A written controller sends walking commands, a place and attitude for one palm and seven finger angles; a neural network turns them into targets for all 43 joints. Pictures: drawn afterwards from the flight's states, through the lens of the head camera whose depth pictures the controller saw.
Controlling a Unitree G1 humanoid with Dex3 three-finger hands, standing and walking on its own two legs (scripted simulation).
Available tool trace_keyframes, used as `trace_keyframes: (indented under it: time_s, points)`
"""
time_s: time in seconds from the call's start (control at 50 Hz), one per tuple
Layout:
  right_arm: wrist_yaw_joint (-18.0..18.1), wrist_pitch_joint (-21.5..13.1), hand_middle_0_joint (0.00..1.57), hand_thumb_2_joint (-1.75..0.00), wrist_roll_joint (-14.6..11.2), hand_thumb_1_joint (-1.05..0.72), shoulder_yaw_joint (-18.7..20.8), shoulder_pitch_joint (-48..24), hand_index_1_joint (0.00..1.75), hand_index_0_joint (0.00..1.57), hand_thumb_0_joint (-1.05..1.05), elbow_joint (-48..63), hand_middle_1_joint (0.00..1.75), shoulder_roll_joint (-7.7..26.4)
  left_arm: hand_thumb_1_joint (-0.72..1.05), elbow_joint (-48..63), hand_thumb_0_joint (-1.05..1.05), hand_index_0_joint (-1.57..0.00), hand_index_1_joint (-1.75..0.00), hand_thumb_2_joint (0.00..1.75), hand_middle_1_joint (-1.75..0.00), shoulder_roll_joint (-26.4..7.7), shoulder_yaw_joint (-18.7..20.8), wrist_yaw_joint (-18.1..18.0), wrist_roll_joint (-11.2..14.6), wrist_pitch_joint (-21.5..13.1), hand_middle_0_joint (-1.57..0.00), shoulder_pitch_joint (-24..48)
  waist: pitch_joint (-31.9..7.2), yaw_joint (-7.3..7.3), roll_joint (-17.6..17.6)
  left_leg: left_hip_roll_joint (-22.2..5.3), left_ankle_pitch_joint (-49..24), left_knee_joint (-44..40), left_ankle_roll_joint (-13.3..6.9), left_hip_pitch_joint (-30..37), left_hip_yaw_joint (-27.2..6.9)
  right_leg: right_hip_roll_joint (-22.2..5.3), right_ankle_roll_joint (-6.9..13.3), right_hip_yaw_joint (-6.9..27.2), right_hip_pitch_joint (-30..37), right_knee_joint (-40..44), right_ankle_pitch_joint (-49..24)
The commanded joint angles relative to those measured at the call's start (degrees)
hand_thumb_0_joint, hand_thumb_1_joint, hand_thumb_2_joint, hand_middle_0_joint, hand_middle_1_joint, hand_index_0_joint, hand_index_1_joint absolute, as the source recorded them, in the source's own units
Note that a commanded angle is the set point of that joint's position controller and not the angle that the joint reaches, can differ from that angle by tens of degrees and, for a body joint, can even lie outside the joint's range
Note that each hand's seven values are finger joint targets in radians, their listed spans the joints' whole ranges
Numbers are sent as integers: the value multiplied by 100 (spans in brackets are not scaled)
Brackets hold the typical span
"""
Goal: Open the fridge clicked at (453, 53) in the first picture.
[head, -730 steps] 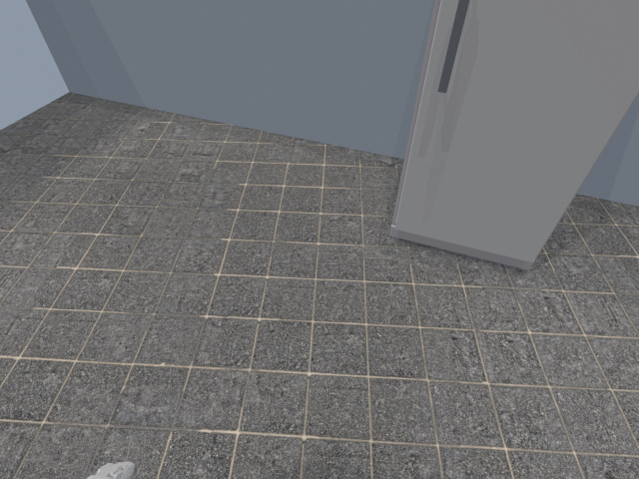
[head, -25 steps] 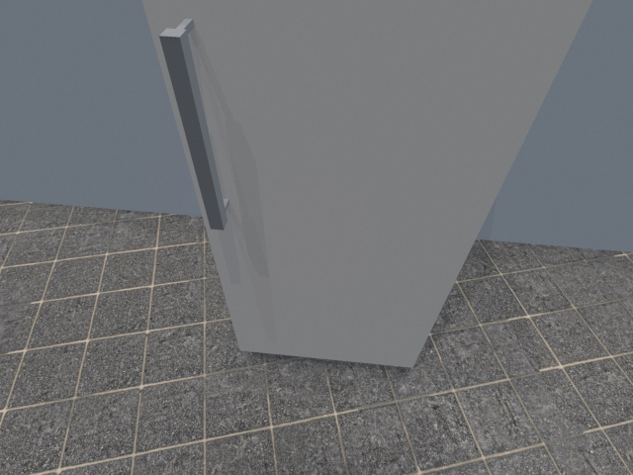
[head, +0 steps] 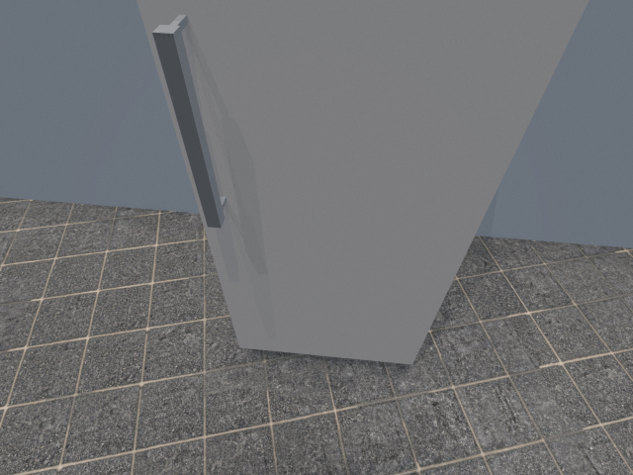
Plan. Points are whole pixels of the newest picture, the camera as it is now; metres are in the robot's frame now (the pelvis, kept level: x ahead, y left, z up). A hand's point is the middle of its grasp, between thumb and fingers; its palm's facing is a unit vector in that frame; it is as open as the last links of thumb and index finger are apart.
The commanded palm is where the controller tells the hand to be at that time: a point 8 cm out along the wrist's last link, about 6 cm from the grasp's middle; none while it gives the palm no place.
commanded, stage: shuffle to correct the standing spot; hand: left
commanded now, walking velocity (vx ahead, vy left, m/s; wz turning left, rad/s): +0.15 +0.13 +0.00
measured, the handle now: (201, 137) +0.56 +0.22 +0.13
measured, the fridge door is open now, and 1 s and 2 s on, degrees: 0 0 0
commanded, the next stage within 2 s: come to a stop and stand still in 0.40 s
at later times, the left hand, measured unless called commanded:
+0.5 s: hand out of the picture +0.05 +0.20 -0.18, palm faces +0.02 -0.98 -0.18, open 7.3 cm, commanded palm none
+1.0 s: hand out of the picture +0.10 +0.21 -0.18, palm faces +0.03 -0.98 -0.21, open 7.2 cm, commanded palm none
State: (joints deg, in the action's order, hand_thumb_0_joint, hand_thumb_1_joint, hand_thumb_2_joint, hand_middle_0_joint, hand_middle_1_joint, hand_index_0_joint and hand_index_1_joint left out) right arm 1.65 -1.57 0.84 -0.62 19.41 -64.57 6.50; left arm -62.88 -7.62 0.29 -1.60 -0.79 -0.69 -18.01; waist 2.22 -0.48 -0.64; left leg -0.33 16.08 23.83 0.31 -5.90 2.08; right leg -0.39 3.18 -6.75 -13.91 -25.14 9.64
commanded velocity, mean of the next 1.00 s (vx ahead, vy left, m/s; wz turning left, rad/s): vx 0.02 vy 0.07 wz -0.03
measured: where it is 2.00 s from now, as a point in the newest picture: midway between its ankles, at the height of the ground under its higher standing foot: outside the picture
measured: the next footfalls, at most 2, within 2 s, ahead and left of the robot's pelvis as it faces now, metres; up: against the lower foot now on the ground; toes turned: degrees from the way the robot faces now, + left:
right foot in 0.58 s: +0.14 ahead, -0.08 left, +0.00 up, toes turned -6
left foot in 0.80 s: +0.13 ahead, +0.15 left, +0.00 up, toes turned +4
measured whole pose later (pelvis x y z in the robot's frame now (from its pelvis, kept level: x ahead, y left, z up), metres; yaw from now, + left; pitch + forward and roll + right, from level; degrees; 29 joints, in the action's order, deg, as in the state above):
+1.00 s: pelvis +0.08 +0.04 -0.01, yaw -2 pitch -1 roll +0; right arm 0.9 0.9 0.6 2.7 12.1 -56.8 10.5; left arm -58.8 -8.3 0.9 -2.4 -1.2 0.3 -16.5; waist 3.0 -1.2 0.5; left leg -2.5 17.5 34.5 0.0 -15.9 6.6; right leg -2.9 0.6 -5.5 -17.3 -34.4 15.8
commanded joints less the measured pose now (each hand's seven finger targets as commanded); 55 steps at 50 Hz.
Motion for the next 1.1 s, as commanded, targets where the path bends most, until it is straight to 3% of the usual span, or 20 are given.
trace_keyframes:
  time_s: [0.0, 0.14, 0.22, 0.28, 0.36, 0.5, 0.54, 0.56, 0.58, 0.6, 0.68, 0.74, 0.8, 0.88, 0.9, 0.92, 0.94, 0.98, 1.02, 1.08]
  points:
    - [41, 10, 20, -90, 15, -90, 26, 624, 30, 20, 0, 80, 30, 385, 90, 115, 0, -20, -30, 90, -30, -457, 116, -57, -16, -87, -20, -522, 309, -42, -20, -371, 153, -480, -168, -1097, -293, -739, 13, 1069, 577, 682, 744]
    - [-22, 146, 20, -90, 76, -90, 78, 855, 30, 20, 0, 156, 30, 282, 90, 321, 0, -20, -30, 90, -30, -824, 400, -78, -69, -14, -20, -601, 361, -41, -748, -125, 731, 1042, -152, -1291, 152, -1702, 553, 2218, -34, 1815, 2930]
    - [-35, 65, 20, -90, 64, -90, 65, 1477, 30, 20, 0, -60, 30, 184, 90, 452, 0, -20, -30, 90, -30, -591, 385, -38, -52, 33, -20, -191, 446, 215, 154, -236, 623, -338, -246, -277, 7, -995, 291, 1062, -981, 759, 2312]
    - [57, 23, 20, -90, 78, -90, 164, 1392, 30, 20, 0, 95, 30, 625, 90, 630, 0, -20, -30, 90, -30, -154, 268, 67, -135, 46, -20, 44, 1032, 201, 1668, -1466, 2005, -1765, -880, -787, -1656, -87, 12, 55, -1496, -1503, 1487]
    - [64, -109, 20, -90, 82, -90, 107, 1273, 30, 20, 0, 208, 30, 535, 90, 634, 0, -20, -30, 90, -30, 10, 264, 138, -139, -24, -20, 107, 872, 128, 490, -1504, 105, -1469, -1191, -196, -1293, -357, 18, 359, -2087, -2773, 1471]
    - [88, -119, 20, -90, 82, -90, 100, 1342, 30, 20, 0, 85, 30, 566, 90, 637, 0, -20, -30, 90, -30, 49, 250, 121, -83, -102, -20, 22, 307, 5, 484, -1129, -2284, -361, -965, -133, -318, -171, -38, -40, -455, -659, 831]
    - [79, -152, 20, -90, -46, -90, 84, 1249, 30, 20, 0, 148, 30, 410, 90, 332, 0, -20, -30, 90, -30, -272, 296, 26, -73, -169, -20, -801, -203, -331, -252, -717, -2065, 600, -477, -1136, 74, -712, 58, 725, 1454, -201, -873]
    - [68, -170, 20, -90, -79, -90, 74, 1159, 30, 20, 0, 265, 30, 277, 90, 180, 0, -20, -30, 90, -30, -638, 369, -49, -61, -197, -20, -1287, -542, -426, -1130, -273, -716, 1311, -193, -1910, 364, -1682, 462, 1863, 2251, -189, -2512]
    - [78, -105, 20, -90, -80, -90, 112, 1064, 30, 20, 0, 331, 30, 254, 90, 119, 0, -20, -30, 90, -30, -913, 384, -78, -9, -179, -20, -1329, -579, -317, -1151, -96, 1347, 2012, 1, -1947, 460, -2465, 999, 2156, 2129, 109, -4141]
    - [117, -44, 20, -90, -92, -90, 129, 882, 30, 20, 0, 341, 30, 157, 90, 161, 0, -20, -30, 90, -30, -917, 375, -108, -14, -168, -20, -1133, -460, -290, -993, -224, 1871, 2355, 29, -1822, 102, -2478, 1258, 1996, 1628, -26, -4898]
    - [51, 160, 20, -90, -80, -90, 178, 772, 30, 20, 0, 216, 30, -169, 90, 438, 0, -20, -30, 90, -30, -663, 312, -176, -75, -63, -20, -32, 117, 115, -563, -287, 1016, 1706, 97, -1148, 177, -1855, 862, 1054, 13, 37, -3584]
    - [26, 194, 20, -90, -32, -90, 240, 1055, 30, 20, 0, 82, 30, -45, 90, 563, 0, -20, -30, 90, -30, -739, 375, -119, -8, 38, -20, 210, -29, 257, -425, -239, -624, 451, 111, -104, 380, -1321, 350, 807, -741, -262, -1289]
    - [49, 160, 20, -90, 53, -90, 320, 276, 30, 20, 0, 515, 30, 575, 90, 730, 0, -20, -30, 90, -30, -391, 350, -80, -14, 175, -20, 134, 230, -60, 992, -1330, -1501, -378, -469, -1297, -632, -416, -219, 270, -256, -867, 652]
    - [35, 131, 20, -90, 33, -90, 315, -343, 30, 20, 0, 753, 30, 600, 90, 563, 0, -20, -30, 90, -30, -318, 262, -48, -100, 173, -20, -154, 382, -194, 486, -1042, -576, -465, -391, -1593, -443, -484, -210, 501, 100, -571, 312]
    - [-4, 83, 20, -90, -90, -90, 376, -1093, 30, 20, 0, 1131, 30, 1046, 90, 253, 0, -20, -30, 90, -30, -795, 187, -269, -17, 53, -20, -831, -32, -447, 251, -865, -1023, 1270, -63, -1011, 233, -1038, -144, 1145, -58, 26, -2109]
    - [-88, 165, 20, -90, -70, -90, 354, -454, 30, 20, 0, 1285, 30, 565, 90, 618, 0, -20, -30, 90, -30, -1182, 239, -222, -49, -74, -20, -291, -643, 104, -169, -285, 595, 1384, 37, -1041, 311, -1645, 268, 1900, 25, 219, -1362]
    - [-108, 193, 20, -90, -37, -90, 323, -356, 30, 20, 0, 1238, 30, 502, 90, 728, 0, -20, -30, 90, -30, -1238, 292, -180, -51, -111, -20, -62, -640, 101, -55, -234, 767, 1115, 15, -866, 243, -1645, 500, 1883, -62, 256, -738]
    - [-153, 124, 20, -90, -21, -90, 299, 33, 30, 20, 0, 1111, 30, 554, 90, 837, 0, -20, -30, 90, -30, -1095, 230, -157, -61, -123, -20, 228, -724, 309, 160, -342, -30, 306, -57, -257, 192, -1114, 273, 1182, -280, -115, -235]
    - [-133, 62, 20, -90, 1, -90, 302, -127, 30, 20, 0, 1193, 30, 871, 90, 822, 0, -20, -30, 90, -30, -815, 166, -130, -44, -37, -20, 139, -413, 162, 678, -897, -766, -58, -313, -564, -423, -495, -78, 656, -376, -399, 624]
    - [-100, 80, 20, -90, 7, -90, 257, -464, 30, 20, 0, 1340, 30, 928, 90, 692, 0, -20, -30, 90, -30, -675, 54, -67, -76, 8, -20, -12, 375, 14, 307, -854, 198, -529, -380, -1278, -465, -416, -156, 579, -258, -193, 656]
